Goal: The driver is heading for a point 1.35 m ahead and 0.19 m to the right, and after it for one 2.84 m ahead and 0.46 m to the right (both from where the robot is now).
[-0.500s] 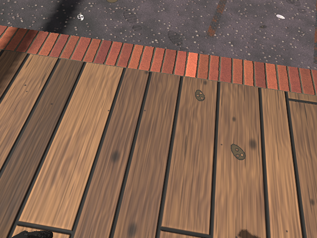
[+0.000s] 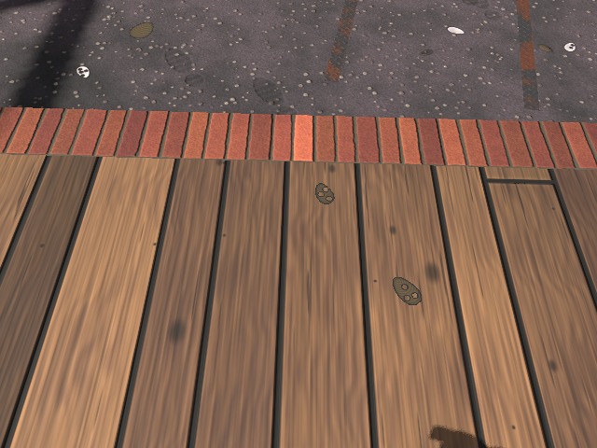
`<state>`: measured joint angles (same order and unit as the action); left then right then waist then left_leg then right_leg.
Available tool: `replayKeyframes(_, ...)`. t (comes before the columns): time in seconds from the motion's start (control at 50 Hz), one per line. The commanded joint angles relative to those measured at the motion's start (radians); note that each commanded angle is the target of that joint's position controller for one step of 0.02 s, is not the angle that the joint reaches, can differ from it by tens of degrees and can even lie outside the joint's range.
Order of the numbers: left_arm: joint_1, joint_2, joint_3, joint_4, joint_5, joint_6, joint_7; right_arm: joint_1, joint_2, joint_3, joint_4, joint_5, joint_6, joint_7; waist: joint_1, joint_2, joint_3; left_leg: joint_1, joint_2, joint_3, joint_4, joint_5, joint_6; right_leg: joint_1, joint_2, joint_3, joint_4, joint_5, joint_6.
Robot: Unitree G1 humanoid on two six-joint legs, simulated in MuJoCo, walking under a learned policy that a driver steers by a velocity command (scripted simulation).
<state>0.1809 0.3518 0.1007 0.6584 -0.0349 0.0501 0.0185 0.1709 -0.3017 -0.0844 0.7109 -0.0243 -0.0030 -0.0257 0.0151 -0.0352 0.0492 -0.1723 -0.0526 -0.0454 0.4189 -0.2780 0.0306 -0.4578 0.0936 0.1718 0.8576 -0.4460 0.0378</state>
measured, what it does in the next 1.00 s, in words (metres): steps to the right: right foot, then left foot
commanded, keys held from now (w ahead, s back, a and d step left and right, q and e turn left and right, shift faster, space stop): e+shift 0.46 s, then q+shift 0.42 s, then w+q+shift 0.12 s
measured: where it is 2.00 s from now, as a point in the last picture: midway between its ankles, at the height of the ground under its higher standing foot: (294, 350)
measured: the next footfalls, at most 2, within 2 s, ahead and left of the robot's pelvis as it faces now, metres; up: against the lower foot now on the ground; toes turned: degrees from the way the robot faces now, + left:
right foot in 0.30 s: +0.05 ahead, -0.16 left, +0.00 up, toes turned -19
left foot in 0.70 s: +0.17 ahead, +0.04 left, +0.00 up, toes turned -26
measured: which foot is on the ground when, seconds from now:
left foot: down 0.00-0.30, up 0.32-0.68, down 0.70-1.00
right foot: up 0.00-0.28, down 0.30-0.74, up 0.76-0.98, down 1.00-1.00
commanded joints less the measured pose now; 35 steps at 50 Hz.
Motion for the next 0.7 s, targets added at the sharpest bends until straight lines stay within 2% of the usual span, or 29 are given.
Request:
replayKeyframes(0.02, 0.033, 0.101, 0.034, -0.059, 0.008, 0.003, -0.010, -0.106, -0.097, -0.018, -0.092, 0.021, -0.018, -0.019, 0.018, 0.135, -0.071, 0.159, 0.325, -0.145, -0.052, 0.609, 0.157, -0.204, -0.103, -0.049, 0.270, 0.014, 0.052)
replayKeyframes(0.04, 0.013, 0.072, 0.021, -0.071, 0.005, 0.005, -0.018, -0.087, -0.108, -0.019, -0.085, 0.022, -0.013, -0.022, 0.001, 0.151, -0.056, 0.161, 0.302, -0.092, -0.053, 0.648, 0.156, -0.220, -0.118, -0.085, 0.257, 0.048, 0.065)
replayKeyframes(0.06, -0.019, 0.060, 0.012, -0.091, 0.000, 0.004, -0.024, -0.060, -0.119, -0.023, -0.080, 0.017, -0.007, -0.024, -0.025, 0.162, -0.049, 0.170, 0.293, -0.058, -0.059, 0.662, 0.164, -0.228, -0.129, -0.121, 0.227, 0.074, 0.074)
replayKeyframes(0.1, -0.074, 0.047, 0.000, -0.129, -0.003, 0.000, -0.039, -0.020, -0.140, -0.029, -0.072, 0.009, 0.008, -0.024, -0.063, 0.168, -0.056, 0.202, 0.303, -0.021, -0.062, 0.647, 0.177, -0.218, -0.154, -0.160, 0.143, 0.094, 0.078)
replayKeyframes(0.14, -0.098, 0.039, -0.009, -0.157, 0.002, -0.001, -0.051, -0.013, -0.172, -0.038, -0.069, 0.012, 0.016, -0.015, -0.076, 0.171, -0.065, 0.198, 0.325, 0.014, -0.063, 0.634, 0.179, -0.164, -0.168, -0.189, 0.049, 0.099, 0.066)
replayKeyframes(0.18, -0.083, 0.052, -0.006, -0.167, 0.003, 0.003, -0.056, -0.027, -0.200, -0.047, -0.070, 0.023, 0.015, -0.001, -0.064, 0.177, -0.072, 0.161, 0.335, 0.063, -0.050, 0.644, 0.164, -0.076, -0.159, -0.230, -0.037, 0.111, 0.044)
replayKeyframes(0.24, -0.049, 0.078, 0.011, -0.172, 0.005, 0.026, -0.057, -0.039, -0.206, -0.055, -0.065, 0.052, -0.005, 0.024, -0.037, 0.189, -0.084, 0.138, 0.350, 0.121, 0.031, 0.651, 0.120, 0.043, -0.128, -0.274, -0.173, 0.136, -0.005)
replayKeyframes(0.26, -0.002, 0.090, 0.022, -0.162, 0.006, 0.031, -0.055, -0.052, -0.199, -0.054, -0.063, 0.061, -0.012, 0.027, -0.002, 0.179, -0.102, 0.108, 0.335, 0.160, 0.116, 0.675, 0.089, 0.135, -0.105, -0.284, -0.255, 0.178, -0.033)
replayKeyframes(0.28, 0.100, 0.122, 0.044, -0.133, 0.011, 0.032, -0.042, -0.039, -0.172, -0.048, -0.052, 0.065, -0.020, 0.031, 0.052, 0.125, -0.149, 0.020, 0.291, 0.213, 0.280, 0.658, 0.035, 0.314, -0.073, -0.264, -0.358, 0.291, -0.080)
replayKeyframes(0.3, 0.200, 0.230, 0.079, -0.126, 0.006, 0.027, -0.019, -0.015, -0.140, -0.038, -0.066, 0.037, -0.030, 0.033, 0.090, -0.069, -0.191, -0.251, 0.198, 0.238, 0.544, 0.268, -0.060, 0.575, -0.195, -0.019, -0.414, 0.745, -0.173)
replayKeyframes(0.32, 0.161, 0.340, 0.084, -0.163, 0.040, 0.007, -0.016, -0.037, -0.059, -0.006, -0.138, -0.013, -0.039, 0.032, 0.031, -0.310, -0.289, -0.535, 0.020, 0.125, 0.803, -0.442, -0.118, 0.672, -0.470, 0.466, -0.440, 0.906, -0.424)
replayKeyframes(0.34, 0.148, 0.245, 0.062, -0.167, 0.044, -0.022, -0.032, -0.101, -0.124, -0.020, -0.121, -0.003, -0.033, 0.027, 0.095, -0.126, -0.322, -0.533, 0.051, -0.056, 0.884, -0.423, -0.109, 0.604, -0.473, 0.422, -0.485, 0.777, -0.439)
replayKeyframes(0.36, 0.102, 0.212, 0.048, -0.154, 0.034, -0.038, -0.029, -0.121, -0.136, -0.021, -0.133, 0.022, -0.031, 0.023, 0.058, -0.099, -0.223, -0.541, 0.067, -0.063, 0.859, -0.333, -0.086, 0.512, -0.421, 0.328, -0.507, 0.646, -0.387)
replayKeyframes(0.38, 0.046, 0.187, 0.044, -0.149, 0.012, -0.041, -0.022, -0.102, -0.140, -0.024, -0.118, 0.019, -0.029, 0.013, 0.019, -0.036, -0.151, -0.538, 0.089, -0.062, 0.778, -0.244, -0.078, 0.442, -0.347, 0.261, -0.522, 0.512, -0.321)
replayKeyframes(0.4, -0.016, 0.171, 0.037, -0.160, 0.002, -0.034, -0.012, -0.098, -0.153, -0.029, -0.114, 0.007, -0.026, 0.001, -0.005, -0.039, -0.113, -0.515, 0.094, -0.062, 0.703, -0.171, -0.082, 0.377, -0.310, 0.224, -0.527, 0.476, -0.284)
replayKeyframes(0.44, -0.065, 0.166, 0.030, -0.178, 0.020, -0.022, 0.007, -0.062, -0.140, -0.027, -0.094, 0.002, -0.021, 0.003, -0.036, -0.062, -0.128, -0.407, 0.051, -0.049, 0.667, -0.085, -0.107, 0.279, -0.256, 0.179, -0.521, 0.546, -0.271)
replayKeyframes(0.46, -0.061, 0.166, 0.031, -0.176, 0.022, -0.019, 0.012, -0.046, -0.123, -0.021, -0.086, 0.006, -0.020, 0.006, -0.039, -0.061, -0.144, -0.385, 0.036, -0.049, 0.622, -0.067, -0.117, 0.271, -0.244, 0.175, -0.514, 0.554, -0.270)
replayKeyframes(0.52, -0.057, 0.129, 0.011, -0.157, 0.029, -0.017, 0.021, 0.001, -0.096, -0.004, -0.050, 0.019, -0.007, 0.009, -0.022, -0.081, -0.186, -0.314, 0.060, -0.012, 0.515, -0.013, -0.143, 0.270, -0.246, 0.102, -0.477, 0.584, -0.256)
replayKeyframes(0.56, -0.049, 0.097, -0.008, -0.135, 0.042, -0.017, 0.017, -0.013, -0.082, 0.007, -0.053, 0.023, -0.001, 0.014, -0.001, -0.108, -0.181, -0.248, 0.084, 0.003, 0.456, 0.002, -0.141, 0.236, -0.247, 0.085, -0.475, 0.537, -0.250)
replayKeyframes(0.6, -0.052, 0.036, -0.038, -0.107, 0.059, -0.024, 0.005, -0.020, -0.068, 0.018, -0.055, 0.025, -0.001, 0.022, 0.010, -0.118, -0.161, -0.164, 0.114, 0.004, 0.368, 0.014, -0.124, 0.198, -0.260, 0.078, -0.487, 0.450, -0.246)
replayKeyframes(0.62, -0.052, 0.028, -0.046, -0.093, 0.065, -0.029, -0.004, -0.024, -0.069, 0.021, -0.057, 0.027, -0.003, 0.026, 0.016, -0.124, -0.138, -0.129, 0.114, 0.013, 0.327, 0.014, -0.112, 0.180, -0.266, 0.077, -0.494, 0.397, -0.245)
replayKeyframes(0.64, -0.059, 0.039, -0.046, -0.081, 0.068, -0.034, -0.010, -0.026, -0.080, 0.019, -0.063, 0.032, -0.005, 0.028, 0.012, -0.125, -0.109, -0.105, 0.106, 0.027, 0.280, 0.009, -0.097, 0.165, -0.269, 0.074, -0.491, 0.353, -0.241)
replayKeyframes(0.68, -0.061, 0.085, -0.034, -0.063, 0.055, -0.037, -0.009, -0.028, -0.122, 0.009, -0.078, 0.034, -0.011, 0.030, -0.007, -0.107, -0.054, -0.088, 0.074, 0.056, 0.133, 0.077, -0.060, 0.175, -0.250, 0.061, -0.451, 0.313, -0.213)
replayKeyframes(0.7, -0.025, 0.101, -0.028, -0.049, 0.049, -0.039, -0.003, -0.036, -0.156, 0.002, -0.092, 0.028, -0.014, 0.029, 0.001, -0.062, -0.036, -0.101, 0.088, 0.015, 0.081, 0.208, -0.038, 0.202, -0.227, 0.050, -0.414, 0.288, -0.179)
